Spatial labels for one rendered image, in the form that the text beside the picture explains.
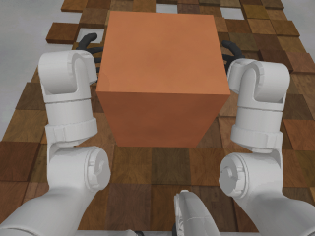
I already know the left robot upper arm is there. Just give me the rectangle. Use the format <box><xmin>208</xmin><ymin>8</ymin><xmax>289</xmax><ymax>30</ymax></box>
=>
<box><xmin>0</xmin><ymin>146</ymin><xmax>111</xmax><ymax>236</ymax></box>

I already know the robot left forearm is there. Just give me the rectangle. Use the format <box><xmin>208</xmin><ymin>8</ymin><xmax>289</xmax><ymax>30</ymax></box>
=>
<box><xmin>37</xmin><ymin>50</ymin><xmax>98</xmax><ymax>184</ymax></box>

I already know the left robot hand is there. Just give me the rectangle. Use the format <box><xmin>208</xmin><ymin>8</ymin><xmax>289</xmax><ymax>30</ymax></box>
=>
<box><xmin>76</xmin><ymin>32</ymin><xmax>104</xmax><ymax>83</ymax></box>

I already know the right robot thigh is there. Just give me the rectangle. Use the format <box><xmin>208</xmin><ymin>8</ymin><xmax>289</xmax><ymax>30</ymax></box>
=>
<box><xmin>174</xmin><ymin>192</ymin><xmax>221</xmax><ymax>236</ymax></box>

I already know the robot right forearm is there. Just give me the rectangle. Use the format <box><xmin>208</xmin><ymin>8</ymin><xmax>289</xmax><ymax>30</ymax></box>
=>
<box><xmin>226</xmin><ymin>58</ymin><xmax>290</xmax><ymax>185</ymax></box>

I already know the right robot hand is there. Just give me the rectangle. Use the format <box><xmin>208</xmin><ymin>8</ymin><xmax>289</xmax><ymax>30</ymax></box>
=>
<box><xmin>221</xmin><ymin>40</ymin><xmax>245</xmax><ymax>75</ymax></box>

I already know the right robot upper arm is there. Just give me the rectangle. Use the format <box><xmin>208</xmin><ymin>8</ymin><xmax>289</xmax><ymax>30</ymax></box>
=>
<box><xmin>219</xmin><ymin>152</ymin><xmax>315</xmax><ymax>236</ymax></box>

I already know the robot right shin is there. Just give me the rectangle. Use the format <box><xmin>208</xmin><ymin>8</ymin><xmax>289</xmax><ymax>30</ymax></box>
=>
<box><xmin>175</xmin><ymin>190</ymin><xmax>189</xmax><ymax>236</ymax></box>

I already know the carton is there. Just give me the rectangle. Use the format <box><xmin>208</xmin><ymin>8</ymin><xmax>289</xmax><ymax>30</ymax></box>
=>
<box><xmin>95</xmin><ymin>11</ymin><xmax>231</xmax><ymax>148</ymax></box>

